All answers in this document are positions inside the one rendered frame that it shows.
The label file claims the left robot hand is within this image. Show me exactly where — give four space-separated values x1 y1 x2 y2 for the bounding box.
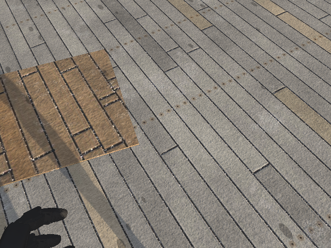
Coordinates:
0 206 75 248

